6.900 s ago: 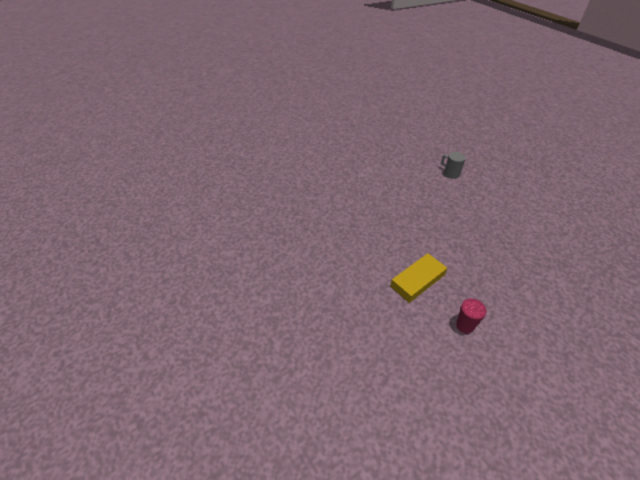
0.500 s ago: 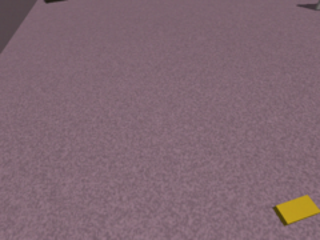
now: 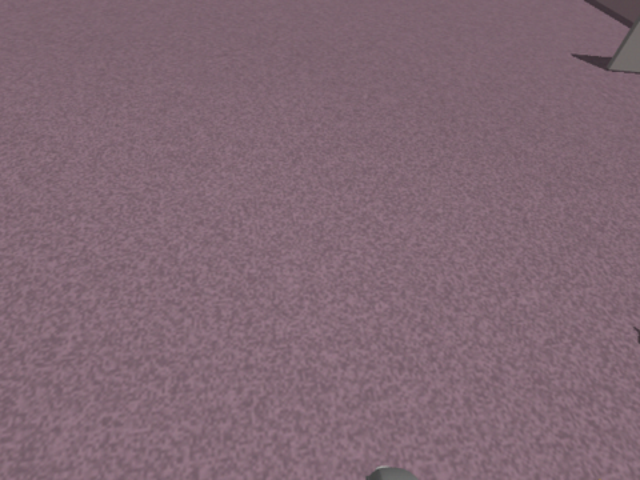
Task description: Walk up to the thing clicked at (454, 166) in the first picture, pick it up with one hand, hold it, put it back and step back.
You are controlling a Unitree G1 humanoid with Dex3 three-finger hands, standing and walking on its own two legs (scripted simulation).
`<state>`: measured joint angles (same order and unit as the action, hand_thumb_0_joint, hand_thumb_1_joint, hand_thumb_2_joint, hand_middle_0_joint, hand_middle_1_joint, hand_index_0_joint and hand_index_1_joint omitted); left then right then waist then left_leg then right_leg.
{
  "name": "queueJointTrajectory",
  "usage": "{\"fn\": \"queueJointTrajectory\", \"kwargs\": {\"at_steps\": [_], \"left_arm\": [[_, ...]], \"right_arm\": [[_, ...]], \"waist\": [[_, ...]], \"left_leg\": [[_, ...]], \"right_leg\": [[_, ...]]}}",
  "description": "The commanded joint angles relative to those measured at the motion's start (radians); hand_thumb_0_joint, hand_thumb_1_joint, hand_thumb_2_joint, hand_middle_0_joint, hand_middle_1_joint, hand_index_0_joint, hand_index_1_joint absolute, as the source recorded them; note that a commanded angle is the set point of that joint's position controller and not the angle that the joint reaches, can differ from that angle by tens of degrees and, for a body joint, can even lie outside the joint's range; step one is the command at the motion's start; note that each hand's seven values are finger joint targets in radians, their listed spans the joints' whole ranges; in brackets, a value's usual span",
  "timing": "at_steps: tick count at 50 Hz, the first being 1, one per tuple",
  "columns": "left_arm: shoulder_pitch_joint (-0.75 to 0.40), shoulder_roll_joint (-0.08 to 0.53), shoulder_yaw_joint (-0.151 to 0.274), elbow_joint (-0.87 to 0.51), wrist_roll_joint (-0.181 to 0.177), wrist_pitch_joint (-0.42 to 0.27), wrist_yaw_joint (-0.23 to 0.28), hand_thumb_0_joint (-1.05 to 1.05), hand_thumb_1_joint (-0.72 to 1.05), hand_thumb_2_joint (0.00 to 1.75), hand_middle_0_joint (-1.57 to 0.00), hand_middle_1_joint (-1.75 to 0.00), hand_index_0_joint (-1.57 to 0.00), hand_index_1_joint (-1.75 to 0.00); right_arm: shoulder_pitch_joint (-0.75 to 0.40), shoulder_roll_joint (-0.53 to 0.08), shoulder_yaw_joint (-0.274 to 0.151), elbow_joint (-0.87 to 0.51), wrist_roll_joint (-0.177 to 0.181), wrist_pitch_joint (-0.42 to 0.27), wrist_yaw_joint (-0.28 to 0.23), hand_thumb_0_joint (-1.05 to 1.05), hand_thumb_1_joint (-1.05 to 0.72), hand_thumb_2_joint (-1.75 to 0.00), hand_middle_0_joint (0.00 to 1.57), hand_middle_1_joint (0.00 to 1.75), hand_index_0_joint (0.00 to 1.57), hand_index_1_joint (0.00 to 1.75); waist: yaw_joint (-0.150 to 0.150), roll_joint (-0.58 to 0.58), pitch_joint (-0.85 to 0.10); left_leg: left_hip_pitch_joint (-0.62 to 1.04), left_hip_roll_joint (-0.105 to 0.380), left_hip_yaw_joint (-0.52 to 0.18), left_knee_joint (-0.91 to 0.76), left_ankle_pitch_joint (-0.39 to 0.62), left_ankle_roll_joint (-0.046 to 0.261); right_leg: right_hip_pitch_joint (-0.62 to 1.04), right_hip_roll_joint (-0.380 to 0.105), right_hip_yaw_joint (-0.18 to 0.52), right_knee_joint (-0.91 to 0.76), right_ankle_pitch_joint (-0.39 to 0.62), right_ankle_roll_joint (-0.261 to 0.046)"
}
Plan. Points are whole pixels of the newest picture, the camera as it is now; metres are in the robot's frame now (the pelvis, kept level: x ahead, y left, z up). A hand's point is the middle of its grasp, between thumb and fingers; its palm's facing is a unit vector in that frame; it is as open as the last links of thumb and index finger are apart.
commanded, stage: walk up
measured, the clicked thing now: out of the picture +0.71 -1.25 -0.72
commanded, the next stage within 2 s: none
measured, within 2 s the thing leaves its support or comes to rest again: neither
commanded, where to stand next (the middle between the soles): +0.49 -0.03 m, yaw +0 degrees
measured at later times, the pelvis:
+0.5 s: pelvis +0.19 -0.08 +0.00, yaw +0 degrees
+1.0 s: pelvis +0.34 -0.02 +0.00, yaw +3 degrees
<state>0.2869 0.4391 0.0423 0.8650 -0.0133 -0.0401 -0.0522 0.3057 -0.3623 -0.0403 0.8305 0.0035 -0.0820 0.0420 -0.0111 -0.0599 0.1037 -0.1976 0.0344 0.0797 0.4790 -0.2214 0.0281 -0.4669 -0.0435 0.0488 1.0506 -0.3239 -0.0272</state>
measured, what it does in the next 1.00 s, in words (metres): walks ahead: right foot, then left foot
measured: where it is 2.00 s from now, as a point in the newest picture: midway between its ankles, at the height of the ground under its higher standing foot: (315, 419)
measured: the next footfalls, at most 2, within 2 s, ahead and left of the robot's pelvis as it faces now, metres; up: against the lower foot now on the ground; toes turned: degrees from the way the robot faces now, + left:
right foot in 0.24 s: +0.24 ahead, -0.17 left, +0.00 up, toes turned -5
left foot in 0.76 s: +0.42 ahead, +0.09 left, +0.00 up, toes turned +6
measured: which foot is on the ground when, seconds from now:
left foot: down 0.00-0.26, up 0.28-0.74, down 0.76-1.00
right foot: up 0.00-0.22, down 0.24-0.80, up 0.82-1.00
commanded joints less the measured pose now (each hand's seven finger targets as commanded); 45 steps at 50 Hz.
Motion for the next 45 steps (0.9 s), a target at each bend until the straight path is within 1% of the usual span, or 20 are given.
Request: {"fn": "queueJointTrajectory", "kwargs": {"at_steps": [1,4,8,11,12,13,14,15,16,18,20,22,29,35,38,39,40,41,42,45], "left_arm": [[0.030,0.168,0.058,-0.057,0.016,-0.015,-0.013,0.00,0.90,0.90,-0.20,-0.30,-0.20,-0.30],[-0.051,0.157,0.063,-0.070,0.023,-0.019,-0.026,0.00,0.90,0.90,-0.20,-0.30,-0.20,-0.30],[-0.051,0.149,0.070,-0.050,0.022,-0.034,-0.023,0.00,0.90,0.90,-0.20,-0.30,-0.20,-0.30],[0.090,0.192,0.092,0.004,0.029,-0.053,-0.006,0.00,0.90,0.90,-0.20,-0.30,-0.20,-0.30],[0.180,0.240,0.114,0.022,0.035,-0.063,0.007,0.00,0.90,0.90,-0.20,-0.30,-0.20,-0.30],[0.210,0.317,0.132,0.005,0.034,-0.071,0.022,0.00,0.90,0.90,-0.20,-0.30,-0.20,-0.30],[0.188,0.335,0.124,0.004,0.019,-0.067,0.023,0.00,0.90,0.90,-0.20,-0.30,-0.20,-0.30],[0.146,0.327,0.119,-0.018,0.011,-0.063,0.025,0.00,0.90,0.90,-0.20,-0.30,-0.20,-0.30],[0.115,0.291,0.111,-0.029,0.003,-0.062,0.028,0.00,0.90,0.90,-0.20,-0.30,-0.20,-0.30],[0.039,0.227,0.090,-0.046,0.001,-0.068,0.036,0.00,0.90,0.90,-0.20,-0.30,-0.20,-0.30],[0.042,0.210,0.082,-0.047,0.005,-0.074,0.036,0.00,0.90,0.90,-0.20,-0.30,-0.20,-0.30],[0.054,0.207,0.079,-0.063,0.011,-0.080,0.035,0.00,0.90,0.90,-0.20,-0.30,-0.20,-0.30],[0.093,0.233,0.098,-0.083,0.027,-0.075,0.040,0.00,0.90,0.90,-0.20,-0.30,-0.20,-0.30],[0.079,0.243,0.096,-0.098,0.025,-0.072,0.043,0.00,0.90,0.90,-0.20,-0.30,-0.20,-0.30],[0.085,0.222,0.075,-0.097,0.014,-0.060,0.046,0.00,0.90,0.90,-0.20,-0.30,-0.20,-0.30],[0.132,0.165,0.054,-0.105,0.009,-0.053,0.045,0.00,0.90,0.90,-0.20,-0.30,-0.20,-0.30],[0.183,0.077,0.034,-0.115,0.003,-0.050,0.041,0.00,0.90,0.90,-0.20,-0.30,-0.20,-0.30],[0.163,0.182,0.059,-0.092,0.003,-0.036,0.054,0.00,0.90,0.90,-0.20,-0.30,-0.20,-0.30],[0.112,0.219,0.059,-0.082,0.017,-0.032,0.057,0.00,0.90,0.90,-0.20,-0.30,-0.20,-0.30],[0.136,0.190,0.054,-0.054,0.005,-0.029,0.039,0.00,0.90,0.90,-0.20,-0.30,-0.20,-0.30]], "right_arm": [[0.005,-0.295,-0.090,-0.075,-0.006,-0.032,-0.012,0.00,-0.90,-0.90,0.20,0.30,0.20,0.30],[0.022,-0.318,-0.097,-0.071,-0.007,-0.030,-0.005,0.00,-0.90,-0.90,0.20,0.30,0.20,0.30],[-0.005,-0.312,-0.091,-0.082,-0.004,-0.018,-0.003,0.00,-0.90,-0.90,0.20,0.30,0.20,0.30],[0.007,-0.263,-0.071,-0.093,-0.007,-0.005,-0.007,0.00,-0.90,-0.90,0.20,0.30,0.20,0.30],[0.056,-0.213,-0.052,-0.090,-0.008,-0.005,-0.006,0.00,-0.90,-0.90,0.20,0.30,0.20,0.30],[0.105,-0.147,-0.027,-0.102,-0.004,-0.002,-0.004,0.00,-0.90,-0.90,0.20,0.30,0.20,0.30],[0.079,-0.252,-0.055,-0.079,-0.005,0.011,-0.016,0.00,-0.90,-0.90,0.20,0.30,0.20,0.30],[0.052,-0.292,-0.063,-0.063,-0.007,0.015,-0.025,0.00,-0.90,-0.90,0.20,0.30,0.20,0.30],[0.022,-0.292,-0.065,-0.049,0.002,0.014,-0.024,0.00,-0.90,-0.90,0.20,0.30,0.20,0.30],[0.073,-0.253,-0.060,-0.011,0.016,0.022,-0.014,0.00,-0.90,-0.90,0.20,0.30,0.20,0.30],[0.099,-0.226,-0.055,0.000,0.007,0.034,-0.003,0.00,-0.90,-0.90,0.20,0.30,0.20,0.30],[0.078,-0.218,-0.061,-0.006,0.000,0.044,0.004,0.00,-0.90,-0.90,0.20,0.30,0.20,0.30],[-0.084,-0.220,-0.074,-0.059,-0.019,0.048,0.025,0.00,-0.90,-0.90,0.20,0.30,0.20,0.30],[-0.129,-0.206,-0.069,-0.084,-0.025,0.027,0.037,0.00,-0.90,-0.90,0.20,0.30,0.20,0.30],[0.028,-0.237,-0.087,-0.037,-0.034,0.014,0.027,0.00,-0.90,-0.90,0.20,0.30,0.20,0.30],[0.135,-0.297,-0.110,-0.015,-0.047,0.008,0.014,0.00,-0.90,-0.90,0.20,0.30,0.20,0.30],[0.161,-0.369,-0.127,-0.035,-0.051,0.005,0.000,0.00,-0.90,-0.90,0.20,0.30,0.20,0.30],[0.145,-0.384,-0.130,-0.051,-0.015,0.008,-0.005,0.00,-0.90,-0.90,0.20,0.30,0.20,0.30],[0.120,-0.374,-0.133,-0.050,0.005,0.013,-0.007,0.00,-0.90,-0.90,0.20,0.30,0.20,0.30],[0.007,-0.282,-0.086,-0.083,0.005,0.005,-0.019,0.00,-0.90,-0.90,0.20,0.30,0.20,0.30]], "waist": [[0.000,0.217,-0.012],[-0.022,0.219,0.013],[-0.001,0.203,-0.016],[0.077,0.047,-0.116],[0.116,-0.122,-0.187],[0.110,-0.301,-0.195],[0.114,-0.182,-0.151],[0.102,-0.139,-0.110],[0.086,-0.074,-0.066],[0.033,-0.068,-0.047],[0.018,-0.103,-0.053],[0.021,-0.091,-0.054],[0.070,-0.041,0.018],[0.055,-0.036,-0.031],[-0.030,0.083,-0.111],[-0.073,0.241,-0.193],[-0.053,0.449,-0.228],[-0.067,0.294,-0.232],[-0.064,0.219,-0.152],[0.002,0.145,-0.041]], "left_leg": [[0.015,0.210,-0.164,-0.270,0.004,0.190],[-0.024,0.204,-0.148,-0.279,-0.114,0.184],[-0.036,0.212,-0.137,-0.185,-0.019,0.165],[-0.104,0.154,-0.083,0.105,0.050,0.112],[-0.180,0.077,-0.013,0.370,0.018,0.083],[-0.372,-0.044,-0.018,0.594,-0.296,0.026],[-0.446,-0.053,-0.086,0.679,-0.303,0.008],[-0.450,-0.012,-0.128,0.708,-0.279,0.008],[-0.444,0.013,-0.190,0.719,-0.226,0.013],[-0.371,0.022,-0.198,0.638,-0.134,0.013],[-0.301,0.001,-0.167,0.584,-0.069,0.004],[-0.324,-0.012,-0.166,0.539,-0.024,-0.014],[-0.400,0.024,-0.179,0.297,0.042,-0.032],[-0.231,0.051,-0.077,0.124,0.035,0.011],[0.069,-0.026,-0.021,0.015,0.059,0.045],[0.248,0.050,-0.158,-0.046,-0.056,0.098],[0.398,0.281,-0.546,-0.072,-0.060,0.170],[0.368,0.388,-0.767,-0.178,-0.158,0.277],[0.248,0.396,-0.734,-0.199,-0.163,0.292],[0.053,0.250,-0.345,-0.186,0.109,0.178]], "right_leg": [[-0.062,-0.060,-0.030,-0.180,0.089,0.035],[-0.016,-0.070,-0.059,-0.329,0.145,0.030],[0.114,-0.038,-0.093,-0.460,0.190,0.012],[0.405,0.002,-0.095,-0.549,0.137,-0.010],[0.536,-0.060,-0.006,-0.629,0.005,-0.031],[0.615,-0.295,0.392,-0.735,-0.112,-0.082],[0.573,-0.388,0.605,-0.815,-0.137,-0.169],[0.504,-0.397,0.604,-0.812,-0.075,-0.213],[0.442,-0.348,0.471,-0.808,0.029,-0.192],[0.379,-0.234,0.204,-0.776,0.216,-0.106],[0.319,-0.182,0.091,-0.771,0.365,-0.095],[0.337,-0.181,0.053,-0.785,0.380,-0.117],[0.372,-0.237,0.049,-0.843,0.091,-0.131],[0.386,-0.269,-0.002,-0.699,0.395,-0.161],[0.283,-0.163,-0.100,-0.399,0.468,-0.110],[0.151,-0.087,-0.142,-0.139,0.374,-0.071],[-0.111,0.039,-0.133,0.060,-0.173,-0.010],[-0.173,0.057,-0.074,0.149,-0.270,-0.027],[-0.166,0.010,-0.008,0.189,-0.243,-0.029],[-0.070,-0.036,0.045,0.076,-0.076,-0.024]]}}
